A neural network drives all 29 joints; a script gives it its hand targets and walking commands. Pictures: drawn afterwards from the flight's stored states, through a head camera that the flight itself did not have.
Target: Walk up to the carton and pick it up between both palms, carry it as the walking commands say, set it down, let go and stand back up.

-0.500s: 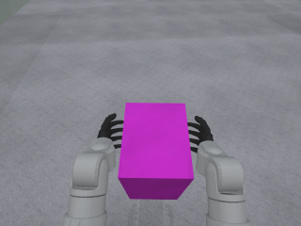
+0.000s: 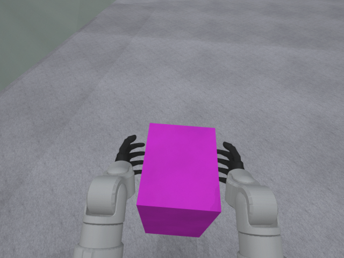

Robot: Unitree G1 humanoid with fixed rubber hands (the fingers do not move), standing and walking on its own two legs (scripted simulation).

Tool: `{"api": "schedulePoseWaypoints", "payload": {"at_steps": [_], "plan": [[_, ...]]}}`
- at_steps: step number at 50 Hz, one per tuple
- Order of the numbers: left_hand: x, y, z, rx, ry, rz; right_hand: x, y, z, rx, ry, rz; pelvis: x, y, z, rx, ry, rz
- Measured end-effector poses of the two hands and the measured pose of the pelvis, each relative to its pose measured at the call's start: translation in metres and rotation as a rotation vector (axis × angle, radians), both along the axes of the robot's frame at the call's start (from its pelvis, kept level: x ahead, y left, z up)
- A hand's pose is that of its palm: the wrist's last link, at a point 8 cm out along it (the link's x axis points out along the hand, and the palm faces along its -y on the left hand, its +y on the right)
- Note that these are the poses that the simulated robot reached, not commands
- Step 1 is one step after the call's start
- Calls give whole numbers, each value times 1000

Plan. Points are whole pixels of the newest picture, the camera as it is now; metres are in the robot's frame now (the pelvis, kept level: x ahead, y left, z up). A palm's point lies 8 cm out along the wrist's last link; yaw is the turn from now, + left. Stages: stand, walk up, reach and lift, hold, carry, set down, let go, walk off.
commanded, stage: carry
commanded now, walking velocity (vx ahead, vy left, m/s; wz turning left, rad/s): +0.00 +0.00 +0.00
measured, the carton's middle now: (176, 185) +0.30 +0.00 +0.00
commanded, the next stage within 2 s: none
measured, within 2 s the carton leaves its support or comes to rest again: neither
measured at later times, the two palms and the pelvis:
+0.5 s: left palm (87, 178) +0.27 +0.18 +0.10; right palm (202, 175) +0.28 -0.06 +0.10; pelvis -0.01 +0.04 +0.00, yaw +3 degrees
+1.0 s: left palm (103, 177) +0.27 +0.15 +0.10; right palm (219, 176) +0.27 -0.09 +0.10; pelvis -0.02 +0.02 +0.00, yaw +2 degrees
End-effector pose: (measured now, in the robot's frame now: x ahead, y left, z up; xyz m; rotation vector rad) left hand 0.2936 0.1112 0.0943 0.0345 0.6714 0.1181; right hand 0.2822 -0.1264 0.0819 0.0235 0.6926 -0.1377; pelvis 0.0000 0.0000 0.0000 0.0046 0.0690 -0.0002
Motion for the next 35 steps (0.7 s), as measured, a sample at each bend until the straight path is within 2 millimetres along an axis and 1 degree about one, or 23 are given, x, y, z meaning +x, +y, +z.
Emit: {"api": "schedulePoseWaypoints", "payload": {"at_steps": [3,5,8,13,17,20,23,29,35], "plan": [[-2,8,3,3,-9,1,1,8,6,0,-9,3,2,6,1,9,-5,20],[-3,17,4,-2,-23,9,3,17,10,-3,-24,8,2,13,-1,9,-6,31],[-4,37,2,-20,-38,29,7,36,12,-20,-38,24,2,25,-6,3,-10,46],[-18,67,-3,-53,-4,88,5,66,12,-59,-3,90,-1,37,-2,-4,-16,45],[-24,77,-3,-63,-6,115,4,77,13,-68,-6,113,-6,41,-3,1,-19,48],[-26,78,-1,-55,-6,112,1,78,13,-61,-6,109,-9,44,-3,-1,-24,48],[-27,74,1,-51,-5,100,-4,74,13,-58,-5,99,-12,44,-3,0,-27,47],[-27,61,3,-44,-2,72,-11,61,14,-52,-2,71,-16,39,-2,1,-30,43],[-27,50,3,-35,-1,57,-13,49,14,-45,-1,57,-18,31,-2,-2,-31,40]]}}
